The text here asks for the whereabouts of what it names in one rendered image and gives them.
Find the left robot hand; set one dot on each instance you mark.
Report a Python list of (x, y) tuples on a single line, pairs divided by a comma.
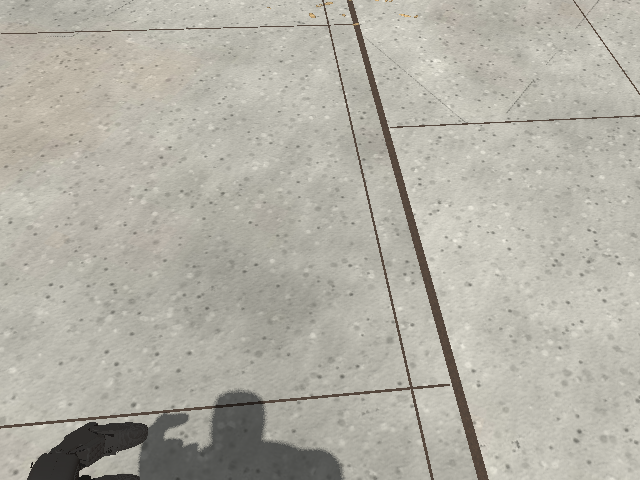
[(86, 445)]

